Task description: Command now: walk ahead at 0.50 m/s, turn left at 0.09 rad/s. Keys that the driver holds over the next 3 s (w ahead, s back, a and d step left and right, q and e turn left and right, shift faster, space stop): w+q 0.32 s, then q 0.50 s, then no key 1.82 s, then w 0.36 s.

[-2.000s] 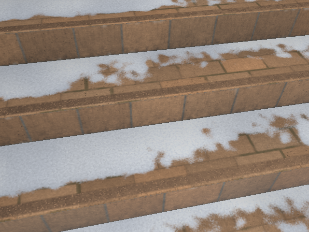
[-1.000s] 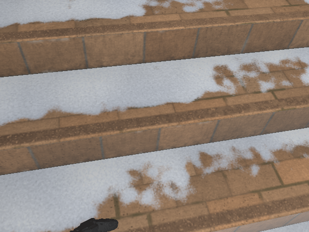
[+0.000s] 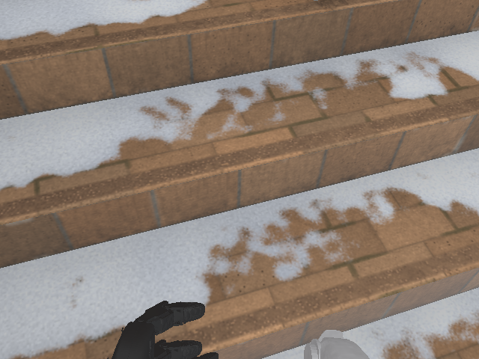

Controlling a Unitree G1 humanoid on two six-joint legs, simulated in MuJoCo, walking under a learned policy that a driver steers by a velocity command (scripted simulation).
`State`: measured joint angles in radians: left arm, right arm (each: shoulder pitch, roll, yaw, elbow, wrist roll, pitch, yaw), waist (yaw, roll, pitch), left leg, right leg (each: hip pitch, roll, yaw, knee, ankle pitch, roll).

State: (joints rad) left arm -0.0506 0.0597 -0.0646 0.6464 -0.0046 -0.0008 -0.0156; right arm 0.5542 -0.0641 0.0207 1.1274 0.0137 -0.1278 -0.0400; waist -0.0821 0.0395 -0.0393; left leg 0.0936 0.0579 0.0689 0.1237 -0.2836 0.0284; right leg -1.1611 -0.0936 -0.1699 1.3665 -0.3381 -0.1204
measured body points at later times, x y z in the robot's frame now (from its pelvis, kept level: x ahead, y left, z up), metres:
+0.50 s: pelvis +0.28 -0.02 +0.15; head +0.28 -0.02 +0.60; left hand +0.19 +0.12 -0.02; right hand +0.55 -0.13 +0.06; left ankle +0.41 +0.14 -0.35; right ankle +0.19 -0.11 -0.59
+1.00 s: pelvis +0.44 +0.02 +0.28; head +0.45 +0.02 +0.73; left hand +0.49 +0.33 +0.20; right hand +0.67 -0.13 +0.17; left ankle +0.45 +0.14 -0.44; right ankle +0.53 -0.10 -0.34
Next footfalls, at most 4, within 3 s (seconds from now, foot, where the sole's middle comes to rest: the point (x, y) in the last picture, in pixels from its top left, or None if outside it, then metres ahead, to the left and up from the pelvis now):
0.04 right None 0.23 -0.11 -0.63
0.58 left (167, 312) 0.49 0.14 -0.48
1.08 right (263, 279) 0.56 -0.08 -0.48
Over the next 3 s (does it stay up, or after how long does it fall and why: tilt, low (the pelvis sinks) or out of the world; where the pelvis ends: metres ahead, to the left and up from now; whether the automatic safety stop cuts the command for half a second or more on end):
stays up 0.55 0.07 0.29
